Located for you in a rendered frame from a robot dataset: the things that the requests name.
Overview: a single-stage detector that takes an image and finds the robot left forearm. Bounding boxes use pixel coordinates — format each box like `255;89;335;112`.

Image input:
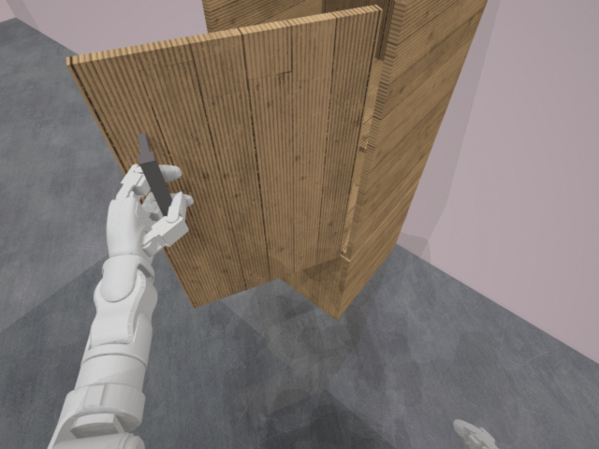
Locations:
47;254;157;449

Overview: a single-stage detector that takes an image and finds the left robot hand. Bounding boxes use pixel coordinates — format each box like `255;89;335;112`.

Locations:
107;164;194;265

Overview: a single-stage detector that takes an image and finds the right robot hand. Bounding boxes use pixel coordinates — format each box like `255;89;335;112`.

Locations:
453;419;499;449

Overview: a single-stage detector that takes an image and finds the cupboard door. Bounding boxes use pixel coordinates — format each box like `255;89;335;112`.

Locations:
66;5;383;309

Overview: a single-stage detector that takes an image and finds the handle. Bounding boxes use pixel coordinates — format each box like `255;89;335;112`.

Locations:
138;133;172;216

